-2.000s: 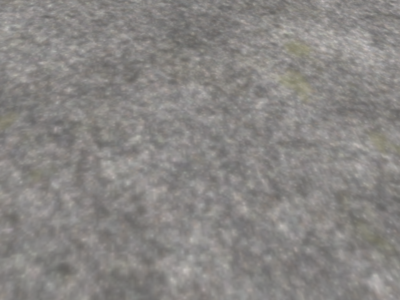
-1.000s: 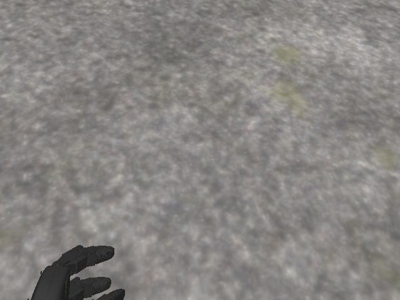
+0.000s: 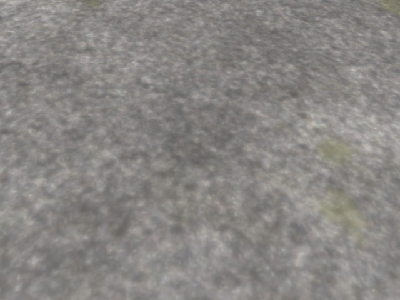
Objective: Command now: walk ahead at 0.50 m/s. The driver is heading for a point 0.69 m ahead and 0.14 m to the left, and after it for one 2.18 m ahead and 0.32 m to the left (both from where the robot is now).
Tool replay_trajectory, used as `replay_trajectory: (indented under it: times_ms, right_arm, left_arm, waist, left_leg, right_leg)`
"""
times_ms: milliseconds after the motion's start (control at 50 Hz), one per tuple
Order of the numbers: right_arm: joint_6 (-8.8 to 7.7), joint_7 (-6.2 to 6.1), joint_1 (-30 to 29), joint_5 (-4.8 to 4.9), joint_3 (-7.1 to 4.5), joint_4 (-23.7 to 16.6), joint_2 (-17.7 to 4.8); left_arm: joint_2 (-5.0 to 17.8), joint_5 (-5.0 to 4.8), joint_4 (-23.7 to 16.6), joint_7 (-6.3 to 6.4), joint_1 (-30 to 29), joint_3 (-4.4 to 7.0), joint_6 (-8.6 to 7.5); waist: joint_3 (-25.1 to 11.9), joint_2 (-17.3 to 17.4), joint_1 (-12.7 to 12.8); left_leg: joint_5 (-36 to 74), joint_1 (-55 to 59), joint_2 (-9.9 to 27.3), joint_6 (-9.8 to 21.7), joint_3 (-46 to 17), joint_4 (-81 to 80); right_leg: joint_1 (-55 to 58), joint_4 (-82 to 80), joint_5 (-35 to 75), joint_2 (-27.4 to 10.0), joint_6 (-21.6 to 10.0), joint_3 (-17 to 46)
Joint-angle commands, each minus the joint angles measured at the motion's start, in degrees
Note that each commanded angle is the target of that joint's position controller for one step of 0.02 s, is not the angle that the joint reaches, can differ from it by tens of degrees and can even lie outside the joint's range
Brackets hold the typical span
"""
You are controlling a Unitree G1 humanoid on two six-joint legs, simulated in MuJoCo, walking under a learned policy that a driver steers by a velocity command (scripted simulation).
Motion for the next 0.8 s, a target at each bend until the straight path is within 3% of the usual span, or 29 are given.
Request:
replay_trajectory:
  times_ms: [20,80,100,120,140,160,180,200,220,240,280,340,380,460,520,560,620,640,660,680,700,720,740,760,780,800]
  right_arm:
    - [0.32,-0.57,2.6,0.39,-2.53,-0.8,-10.0]
    - [1.16,-1.01,1.9,0.71,-2.91,-0.3,-10.9]
    - [1.45,-1.11,0.4,0.77,-2.93,-0.6,-11.2]
    - [1.54,-1.19,0.1,0.34,-2.27,-1.1,-9.7]
    - [1.38,-1.23,0.7,-1.22,-0.79,-2.9,-5.9]
    - [0.21,-0.83,8.5,0.24,0.56,-3.1,-0.2]
    - [-0.43,-0.79,4.2,1.71,-1.08,-2.3,-7.4]
    - [-0.69,-0.78,-0.6,2.41,-1.92,-3.8,-9.5]
    - [-0.54,-1.12,-2.5,2.03,-1.94,-4.0,-8.7]
    - [-0.07,-1.28,-3.2,1.34,-2.26,-4.0,-8.0]
    - [1.37,-1.07,-1.0,1.50,-2.29,-3.6,-5.5]
    - [2.85,-1.13,-3.1,1.14,-2.25,-5.2,-4.0]
    - [2.87,-0.88,-5.4,0.91,-2.23,-6.4,-3.7]
    - [2.21,0.69,-12.5,0.69,-1.43,-8.9,-2.3]
    - [2.19,1.79,-17.9,0.67,-1.00,-11.6,-1.9]
    - [2.30,2.47,-19.6,0.72,-1.11,-13.3,-2.4]
    - [2.85,2.86,-15.3,0.70,-2.63,-14.0,-5.3]
    - [3.04,2.71,-9.2,0.87,-3.83,-12.7,-7.3]
    - [3.22,1.95,0.3,0.96,-5.77,-10.2,-10.5]
    - [3.82,0.60,6.0,1.15,-7.27,-8.8,-15.9]
    - [2.83,0.94,2.0,0.88,-7.06,-11.2,-18.8]
    - [1.93,1.63,2.5,0.58,-5.47,-11.8,-13.4]
    - [1.14,1.68,0.7,0.24,-4.80,-11.6,-11.2]
    - [0.70,1.70,-3.1,0.31,-4.34,-11.9,-9.8]
    - [0.54,1.43,-6.2,0.14,-3.74,-12.5,-7.9]
    - [0.52,1.12,-7.7,-0.43,-3.36,-13.4,-7.2]
  left_arm:
    - [4.0,-0.37,-5.9,-1.00,-8.2,0.64,-1.41]
    - [6.1,-0.17,-5.7,-1.44,-5.1,1.50,-2.10]
    - [7.6,-0.03,-4.1,-1.19,0.4,2.40,-2.31]
    - [10.7,0.28,-1.4,-0.57,10.0,3.89,-2.40]
    - [15.2,1.00,0.2,0.18,20.3,5.02,-2.14]
    - [16.8,1.14,1.0,-0.09,20.7,5.20,-1.67]
    - [10.7,0.51,0.2,-0.02,18.9,3.74,-1.65]
    - [8.3,0.27,-0.1,0.22,15.2,3.02,-1.78]
    - [7.0,0.51,-0.3,0.19,11.3,2.59,-1.96]
    - [5.4,0.76,-0.2,0.10,8.7,2.25,-2.17]
    - [4.6,1.48,0.4,0.12,6.7,2.25,-2.81]
    - [6.2,1.49,1.8,0.55,6.5,2.90,-3.41]
    - [7.0,1.60,2.6,1.10,7.3,3.19,-3.18]
    - [8.8,1.24,3.3,1.86,8.7,3.58,-2.33]
    - [10.2,0.54,4.4,2.10,11.9,4.06,-1.17]
    - [10.9,-0.07,4.9,2.15,12.9,4.40,-0.16]
    - [13.2,-0.82,4.3,2.58,11.1,5.12,1.08]
    - [13.7,-1.04,4.0,2.69,10.2,5.26,1.55]
    - [12.8,-1.14,3.7,2.77,9.4,4.85,1.65]
    - [7.8,1.21,2.4,2.54,11.4,3.21,1.02]
    - [3.0,1.15,-0.8,1.67,14.3,1.49,-1.06]
    - [8.7,-0.98,-1.6,0.79,7.2,2.57,-3.19]
    - [9.3,-2.35,-3.0,0.44,3.9,2.70,-4.20]
    - [8.4,-1.42,-2.3,0.88,4.1,2.55,-4.50]
    - [9.0,-0.03,-1.6,1.24,4.9,3.04,-4.12]
    - [9.2,0.32,-1.3,1.14,6.1,3.28,-3.34]
  waist:
    - [3.8,6.4,-0.3]
    - [1.8,7.7,2.7]
    - [-1.4,7.9,6.2]
    - [-8.0,6.8,10.2]
    - [-17.8,-1.4,13.2]
    - [-23.7,-15.9,8.7]
    - [-18.0,-8.1,11.1]
    - [-10.2,-5.8,10.5]
    - [-6.5,-1.9,8.5]
    - [-3.5,-1.9,7.1]
    - [-2.3,-3.5,4.7]
    - [0.3,-1.4,3.8]
    - [1.3,-0.7,4.2]
    - [3.1,0.7,6.8]
    - [4.8,1.5,8.8]
    - [5.0,1.0,8.7]
    - [0.5,-2.0,4.5]
    - [-2.9,-2.2,0.8]
    - [-7.6,-0.4,-4.4]
    - [-11.8,10.9,-4.2]
    - [-19.2,19.8,1.8]
    - [-18.9,10.2,-2.5]
    - [-11.4,8.1,-1.6]
    - [-6.4,2.4,1.4]
    - [-4.7,2.7,3.4]
    - [-3.9,4.1,4.9]
  left_leg:
    - [16.2,1.7,17.6,8.2,-7.7,-1.5]
    - [25.9,4.0,18.5,6.9,-9.8,4.2]
    - [33.7,2.8,16.8,5.9,-8.8,10.2]
    - [33.7,-2.9,13.5,4.1,-6.8,21.1]
    - [14.0,-15.6,8.6,1.8,-4.0,40.1]
    - [-20.6,-36.1,0.2,-0.9,-6.5,56.4]
    - [-19.7,-41.5,3.5,-0.7,-11.8,62.0]
    - [-14.0,-43.8,6.1,-0.2,-10.6,61.9]
    - [-8.9,-41.4,8.6,-0.6,-9.6,59.9]
    - [-5.6,-39.5,10.1,-0.9,-9.6,57.2]
    - [-2.3,-34.6,11.8,-1.3,-9.6,55.5]
    - [2.1,-37.5,12.4,-2.3,-9.6,52.4]
    - [7.2,-39.9,12.2,-2.8,-9.6,47.1]
    - [15.9,-38.6,11.3,-2.3,-5.0,33.9]
    - [15.0,-40.6,10.5,-1.2,-2.6,28.4]
    - [11.5,-41.0,9.6,0.0,-1.1,26.4]
    - [3.2,-31.6,4.5,3.3,3.3,25.9]
    - [2.0,-23.7,2.0,4.9,4.5,24.8]
    - [5.7,-9.1,0.0,7.2,3.5,20.6]
    - [8.1,6.8,10.4,10.8,-13.1,19.9]
    - [-5.0,21.3,22.1,22.6,-47.6,9.2]
    - [-7.5,20.7,22.5,20.0,-47.9,4.1]
    - [-4.3,14.3,20.8,17.7,-39.7,4.1]
    - [2.5,5.4,18.1,15.6,-32.7,4.2]
    - [8.4,-0.8,16.0,14.3,-27.7,3.9]
    - [11.9,-4.9,14.6,13.8,-25.4,2.8]
  right_leg:
    - [-1.9,-3.9,-1.6,1.2,-1.3,-0.7]
    - [5.2,-6.7,-7.7,3.2,-3.3,-1.2]
    - [13.7,-8.5,-7.6,5.0,-4.4,-2.8]
    - [28.6,-7.2,-5.7,3.7,-6.2,-1.9]
    - [46.5,-5.3,-5.3,-8.7,-9.7,11.5]
    - [60.9,-12.7,-18.1,-18.9,-17.3,36.2]
    - [56.0,-16.2,-25.3,-17.0,-14.9,34.7]
    - [48.6,-17.5,-23.9,-15.4,-12.3,25.6]
    - [41.1,-19.4,-19.0,-13.2,-11.1,19.9]
    - [35.6,-21.4,-15.1,-11.2,-10.5,14.8]
    - [29.9,-24.7,-10.2,-9.5,-10.2,8.2]
    - [27.9,-27.0,-3.3,-9.4,-10.9,1.3]
    - [29.1,-27.5,-1.0,-8.9,-10.9,-2.5]
    - [31.5,-27.9,0.9,-7.9,-9.7,-8.9]
    - [37.4,-26.4,3.2,-9.9,-9.4,-10.9]
    - [41.6,-23.8,8.1,-11.1,-8.6,-12.1]
    - [44.3,-12.6,32.8,-11.2,-6.7,-14.4]
    - [42.9,-3.7,37.7,-10.3,-5.9,-15.2]
    - [36.3,9.4,32.8,-7.9,-3.9,-16.3]
    - [19.9,28.3,-0.6,-3.7,-1.2,-16.1]
    - [-1.7,45.6,-38.3,8.9,1.3,-5.0]
    - [-7.9,47.5,-35.9,5.8,-0.3,4.0]
    - [-10.2,44.5,-30.9,3.5,-1.8,3.3]
    - [-7.3,39.1,-26.5,0.9,-1.9,3.3]
    - [-3.3,34.0,-24.0,-0.8,-1.4,3.4]
    - [0.1,32.1,-22.2,-1.6,-0.9,3.6]
Keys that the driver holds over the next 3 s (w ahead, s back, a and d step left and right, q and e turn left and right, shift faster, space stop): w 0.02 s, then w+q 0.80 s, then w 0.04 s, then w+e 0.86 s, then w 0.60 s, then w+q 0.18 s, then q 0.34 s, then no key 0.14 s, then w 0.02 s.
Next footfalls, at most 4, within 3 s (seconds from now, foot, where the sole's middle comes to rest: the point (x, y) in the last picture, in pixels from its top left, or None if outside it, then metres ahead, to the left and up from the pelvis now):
0.12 right None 0.25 -0.14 -0.78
0.66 left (147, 299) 0.50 0.15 -0.78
1.22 right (164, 199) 0.87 0.08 -0.78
1.70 left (102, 158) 1.10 0.34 -0.78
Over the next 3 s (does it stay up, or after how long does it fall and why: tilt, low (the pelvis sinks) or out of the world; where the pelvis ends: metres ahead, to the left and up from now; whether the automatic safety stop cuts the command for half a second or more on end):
stays up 1.54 0.21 -0.01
